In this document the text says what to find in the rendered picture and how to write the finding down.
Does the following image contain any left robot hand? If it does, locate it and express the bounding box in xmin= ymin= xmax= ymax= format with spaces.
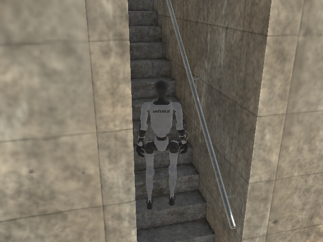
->
xmin=136 ymin=145 xmax=145 ymax=157

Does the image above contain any right robot hand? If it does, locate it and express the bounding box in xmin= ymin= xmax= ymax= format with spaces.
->
xmin=178 ymin=142 xmax=188 ymax=154

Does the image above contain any robot left forearm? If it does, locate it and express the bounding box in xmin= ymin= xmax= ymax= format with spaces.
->
xmin=137 ymin=123 xmax=146 ymax=146

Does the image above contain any left robot thigh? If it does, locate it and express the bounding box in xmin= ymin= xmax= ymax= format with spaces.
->
xmin=144 ymin=141 xmax=155 ymax=177

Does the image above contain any humanoid robot head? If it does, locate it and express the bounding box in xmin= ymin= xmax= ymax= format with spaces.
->
xmin=153 ymin=80 xmax=170 ymax=105

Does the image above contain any robot left upper arm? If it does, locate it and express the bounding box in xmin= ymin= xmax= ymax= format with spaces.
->
xmin=140 ymin=102 xmax=151 ymax=131

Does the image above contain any robot right upper arm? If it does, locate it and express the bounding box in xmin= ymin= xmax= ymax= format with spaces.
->
xmin=172 ymin=102 xmax=183 ymax=130

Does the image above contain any robot right forearm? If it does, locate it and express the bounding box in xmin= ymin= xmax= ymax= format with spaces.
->
xmin=178 ymin=123 xmax=187 ymax=144

